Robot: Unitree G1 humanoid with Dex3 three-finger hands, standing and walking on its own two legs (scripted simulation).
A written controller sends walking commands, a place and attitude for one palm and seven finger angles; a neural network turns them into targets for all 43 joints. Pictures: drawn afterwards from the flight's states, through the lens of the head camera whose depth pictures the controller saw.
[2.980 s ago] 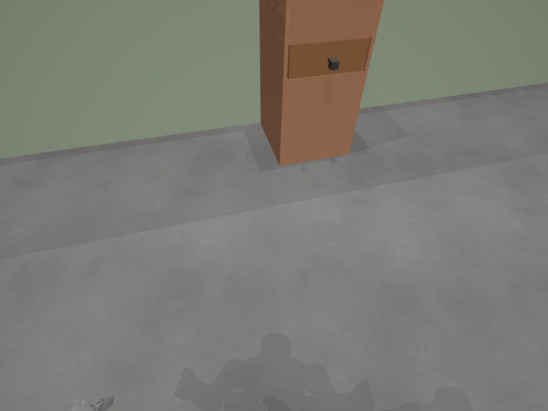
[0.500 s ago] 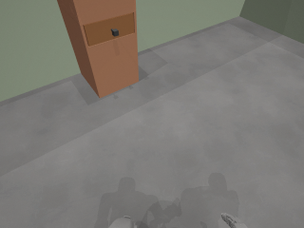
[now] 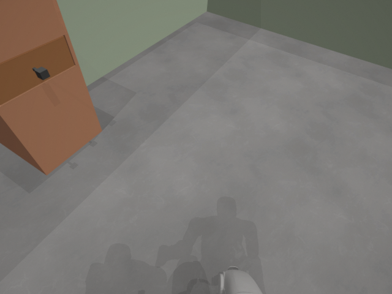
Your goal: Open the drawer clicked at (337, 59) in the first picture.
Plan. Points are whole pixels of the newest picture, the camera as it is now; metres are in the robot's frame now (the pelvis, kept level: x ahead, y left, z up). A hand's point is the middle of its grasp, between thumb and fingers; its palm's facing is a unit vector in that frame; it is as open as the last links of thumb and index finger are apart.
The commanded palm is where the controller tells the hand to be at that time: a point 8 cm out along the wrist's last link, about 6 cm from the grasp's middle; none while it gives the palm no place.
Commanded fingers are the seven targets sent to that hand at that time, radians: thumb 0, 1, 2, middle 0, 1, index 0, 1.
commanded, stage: walk to a spot facing it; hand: left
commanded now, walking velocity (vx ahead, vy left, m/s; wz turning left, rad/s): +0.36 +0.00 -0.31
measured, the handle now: (39, 71) +1.00 +0.70 -0.17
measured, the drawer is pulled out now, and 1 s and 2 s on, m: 0.00 0.00 0.00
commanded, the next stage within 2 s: turn to face it in 1.48 s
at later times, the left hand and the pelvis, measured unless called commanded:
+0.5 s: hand (134, 250) +0.25 +0.15 -0.16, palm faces -0.08 -0.97 -0.23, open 7.2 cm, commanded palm none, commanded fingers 0.00 0.90 0.90 -0.20 -0.30 -0.20 -0.30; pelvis +0.23 -0.03 +0.00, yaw -8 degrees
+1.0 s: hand (148, 160) +0.53 +0.15 -0.17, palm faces -0.15 -0.97 -0.18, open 7.3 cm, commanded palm none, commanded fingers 0.00 0.90 0.90 -0.20 -0.30 -0.20 -0.30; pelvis +0.46 -0.02 +0.01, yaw -13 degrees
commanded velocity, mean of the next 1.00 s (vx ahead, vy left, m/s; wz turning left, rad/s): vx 0.37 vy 0.00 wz -0.16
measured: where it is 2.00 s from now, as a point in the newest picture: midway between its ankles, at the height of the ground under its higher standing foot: (218, 183)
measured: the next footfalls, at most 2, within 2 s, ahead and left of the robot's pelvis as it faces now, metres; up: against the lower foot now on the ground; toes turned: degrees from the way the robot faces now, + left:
right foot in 0.16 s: +0.19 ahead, -0.08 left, +0.00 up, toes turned -13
left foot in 0.68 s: +0.49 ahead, +0.07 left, +0.00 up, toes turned +1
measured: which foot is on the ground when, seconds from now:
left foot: down 0.00-0.18, up 0.20-0.66, down 0.68-1.00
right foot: up 0.00-0.14, down 0.16-0.68, up 0.70-1.00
